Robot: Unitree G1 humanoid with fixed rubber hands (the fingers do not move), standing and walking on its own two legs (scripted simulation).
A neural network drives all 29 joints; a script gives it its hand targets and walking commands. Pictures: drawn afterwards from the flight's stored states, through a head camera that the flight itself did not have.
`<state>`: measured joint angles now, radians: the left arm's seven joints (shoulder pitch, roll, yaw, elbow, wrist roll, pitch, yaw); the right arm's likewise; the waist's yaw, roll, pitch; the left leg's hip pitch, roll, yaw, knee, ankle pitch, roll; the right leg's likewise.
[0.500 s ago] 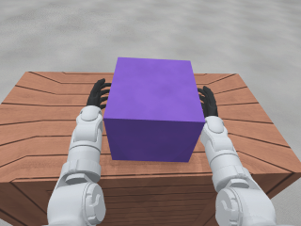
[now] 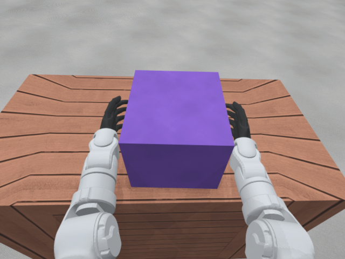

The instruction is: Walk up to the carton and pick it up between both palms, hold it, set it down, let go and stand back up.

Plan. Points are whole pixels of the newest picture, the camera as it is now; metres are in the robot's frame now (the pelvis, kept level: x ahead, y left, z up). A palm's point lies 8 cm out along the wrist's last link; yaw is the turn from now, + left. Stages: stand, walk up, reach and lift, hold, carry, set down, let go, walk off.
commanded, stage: set down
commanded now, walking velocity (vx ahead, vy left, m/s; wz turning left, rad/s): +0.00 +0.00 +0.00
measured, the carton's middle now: (175, 128) +0.43 +0.01 +0.07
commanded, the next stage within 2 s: none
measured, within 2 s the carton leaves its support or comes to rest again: rests again in 0.62 s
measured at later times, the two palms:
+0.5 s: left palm (114, 134) +0.39 +0.16 +0.08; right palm (241, 145) +0.37 -0.15 +0.07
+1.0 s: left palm (115, 138) +0.40 +0.17 +0.06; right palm (238, 148) +0.38 -0.15 +0.05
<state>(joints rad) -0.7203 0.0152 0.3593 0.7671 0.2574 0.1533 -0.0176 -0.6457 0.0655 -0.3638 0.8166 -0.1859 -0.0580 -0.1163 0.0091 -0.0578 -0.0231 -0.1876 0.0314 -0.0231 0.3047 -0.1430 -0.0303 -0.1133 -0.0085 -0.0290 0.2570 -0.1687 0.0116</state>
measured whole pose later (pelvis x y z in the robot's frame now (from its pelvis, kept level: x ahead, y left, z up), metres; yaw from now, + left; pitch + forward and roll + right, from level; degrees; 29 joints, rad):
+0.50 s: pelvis -0.01 +0.00 +0.00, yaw -1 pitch +2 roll +0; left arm -0.76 -0.02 0.43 0.87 0.30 0.06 -0.02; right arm -0.63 0.09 -0.50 0.84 -0.30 -0.13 -0.07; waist 0.03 -0.05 0.00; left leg -0.20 0.03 0.01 0.28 -0.12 -0.02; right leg -0.14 -0.02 -0.02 0.26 -0.15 0.02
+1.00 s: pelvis +0.00 +0.00 +0.00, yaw -1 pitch +5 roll +0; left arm -0.72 -0.02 0.43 0.91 0.30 -0.05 -0.02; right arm -0.60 0.09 -0.48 0.86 -0.31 -0.22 -0.09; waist 0.03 -0.03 -0.02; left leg -0.25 0.04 0.03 0.30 -0.13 -0.02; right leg -0.18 -0.02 -0.03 0.26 -0.16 0.02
